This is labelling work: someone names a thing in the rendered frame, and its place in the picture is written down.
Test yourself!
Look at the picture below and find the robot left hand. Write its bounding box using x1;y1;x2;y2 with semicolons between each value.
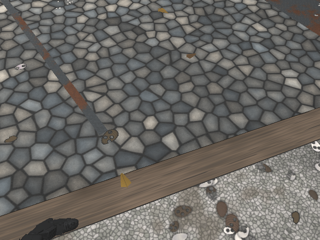
19;218;79;240

